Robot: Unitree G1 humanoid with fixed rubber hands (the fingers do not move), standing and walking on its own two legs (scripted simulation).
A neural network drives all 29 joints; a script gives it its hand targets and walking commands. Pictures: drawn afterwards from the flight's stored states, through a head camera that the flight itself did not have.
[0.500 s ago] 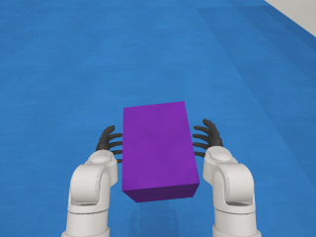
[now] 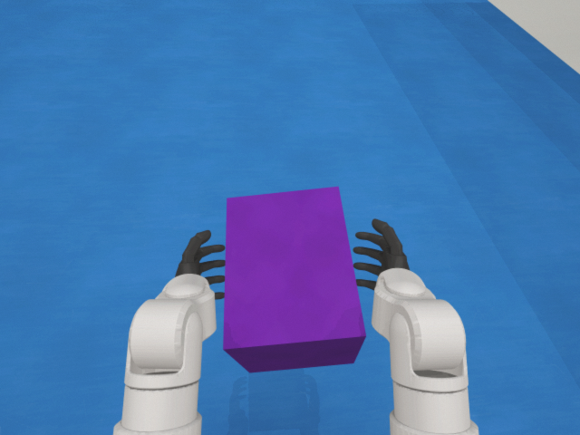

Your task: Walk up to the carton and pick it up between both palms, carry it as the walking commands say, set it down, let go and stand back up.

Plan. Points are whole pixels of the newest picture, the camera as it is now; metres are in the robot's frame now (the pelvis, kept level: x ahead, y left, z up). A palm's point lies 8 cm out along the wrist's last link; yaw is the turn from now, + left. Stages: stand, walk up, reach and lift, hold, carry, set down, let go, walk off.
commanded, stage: carry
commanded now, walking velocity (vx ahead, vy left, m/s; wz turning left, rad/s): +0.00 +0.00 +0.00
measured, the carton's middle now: (292, 283) +0.35 -0.01 +0.00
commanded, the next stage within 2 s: none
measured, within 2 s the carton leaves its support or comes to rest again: neither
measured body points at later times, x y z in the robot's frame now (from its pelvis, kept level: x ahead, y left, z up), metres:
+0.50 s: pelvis +0.20 +0.02 -0.01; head +0.24 +0.03 +0.44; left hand +0.52 +0.15 +0.06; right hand +0.52 -0.10 +0.09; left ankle +0.08 +0.09 -0.72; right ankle +0.13 -0.10 -0.73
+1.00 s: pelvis +0.42 +0.08 -0.03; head +0.45 +0.11 +0.42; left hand +0.73 +0.22 +0.04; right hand +0.74 -0.03 +0.07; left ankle +0.25 +0.11 -0.68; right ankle +0.39 -0.06 -0.72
